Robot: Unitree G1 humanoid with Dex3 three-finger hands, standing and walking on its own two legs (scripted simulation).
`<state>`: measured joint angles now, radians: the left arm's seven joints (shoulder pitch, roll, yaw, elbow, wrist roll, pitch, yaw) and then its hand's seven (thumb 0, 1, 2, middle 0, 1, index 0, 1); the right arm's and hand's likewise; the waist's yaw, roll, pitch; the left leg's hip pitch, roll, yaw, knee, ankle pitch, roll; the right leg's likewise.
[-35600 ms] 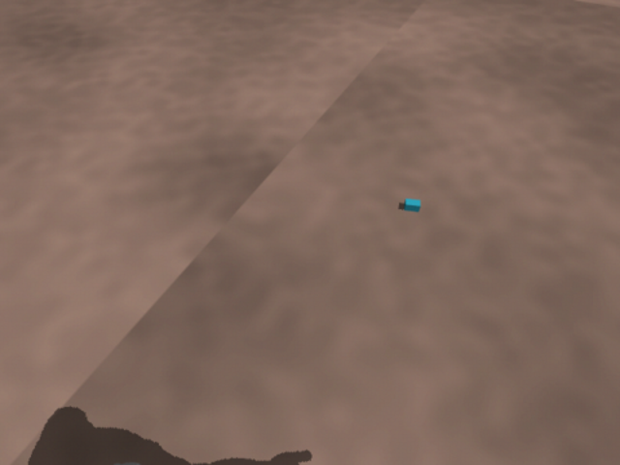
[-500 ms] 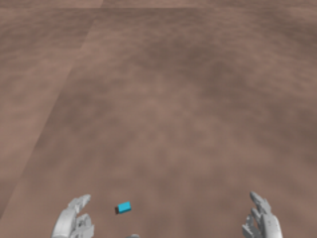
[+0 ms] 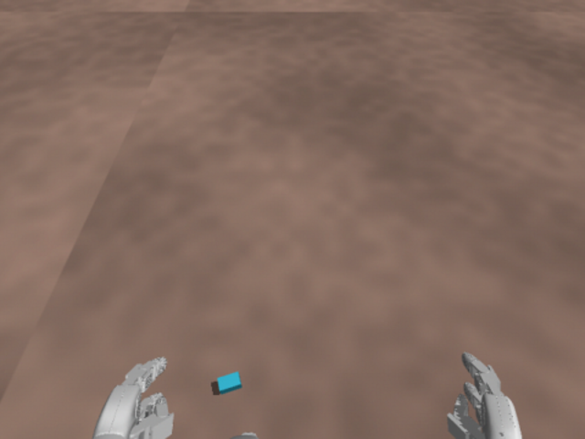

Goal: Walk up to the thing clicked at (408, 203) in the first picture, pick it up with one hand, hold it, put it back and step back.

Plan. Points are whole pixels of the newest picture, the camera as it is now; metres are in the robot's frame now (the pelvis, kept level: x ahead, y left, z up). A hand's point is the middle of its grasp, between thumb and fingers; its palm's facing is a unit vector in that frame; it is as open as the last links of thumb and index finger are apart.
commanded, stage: home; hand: left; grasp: from above
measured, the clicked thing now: (229, 382) +0.40 +0.21 -0.70
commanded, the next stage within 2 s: stand in 0.52 s
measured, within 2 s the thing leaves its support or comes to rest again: neither
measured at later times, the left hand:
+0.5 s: hand (167, 424) +0.16 +0.18 -0.04, palm faces +0.05 -0.98 -0.20, open 7.3 cm
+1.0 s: hand out of the picture +0.07 +0.24 -0.11, palm faces +0.04 -0.94 -0.32, open 7.3 cm
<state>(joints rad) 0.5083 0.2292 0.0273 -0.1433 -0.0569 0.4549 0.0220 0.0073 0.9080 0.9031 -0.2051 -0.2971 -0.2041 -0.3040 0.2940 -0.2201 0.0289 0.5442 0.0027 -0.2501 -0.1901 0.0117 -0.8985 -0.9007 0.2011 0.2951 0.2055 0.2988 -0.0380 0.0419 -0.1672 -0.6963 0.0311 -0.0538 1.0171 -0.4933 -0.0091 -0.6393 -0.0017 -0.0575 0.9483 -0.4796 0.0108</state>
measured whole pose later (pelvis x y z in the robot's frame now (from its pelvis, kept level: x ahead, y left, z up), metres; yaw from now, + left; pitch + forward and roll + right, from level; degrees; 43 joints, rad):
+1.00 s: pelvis -0.01 +0.01 +0.04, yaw +1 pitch -1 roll -1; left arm 0.23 0.29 0.05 0.87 0.04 0.04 0.03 0.00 0.91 0.90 -0.21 -0.30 -0.20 -0.30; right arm 0.19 -0.29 -0.04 0.94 -0.05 -0.01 -0.02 0.01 -0.90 -0.90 0.20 0.30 0.20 0.30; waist 0.02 0.00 0.04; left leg -0.31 -0.01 -0.02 0.67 -0.33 0.01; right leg -0.28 -0.04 -0.03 0.64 -0.34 0.03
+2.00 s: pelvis -0.01 -0.01 +0.07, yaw +1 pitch -4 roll +0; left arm 0.14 0.29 0.03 1.16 0.02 0.00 0.02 0.00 0.91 0.90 -0.21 -0.30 -0.21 -0.30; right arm 0.15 -0.31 -0.01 1.14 -0.02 0.01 -0.01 0.00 -0.90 -0.90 0.20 0.30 0.20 0.30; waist 0.01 0.01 0.07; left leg -0.11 0.01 -0.03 0.36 -0.17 -0.01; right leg -0.08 -0.02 -0.04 0.34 -0.19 0.01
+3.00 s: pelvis +0.01 -0.01 +0.07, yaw +0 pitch -3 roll +0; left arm 0.11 0.33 0.02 1.14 0.01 0.00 0.00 0.00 0.91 0.90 -0.21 -0.30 -0.21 -0.30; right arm 0.11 -0.33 0.00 1.14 -0.02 0.00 0.00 0.00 -0.90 -0.90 0.20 0.30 0.20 0.30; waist 0.00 0.01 0.05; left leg -0.10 0.01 -0.02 0.32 -0.18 -0.02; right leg -0.08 -0.02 -0.03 0.31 -0.19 0.01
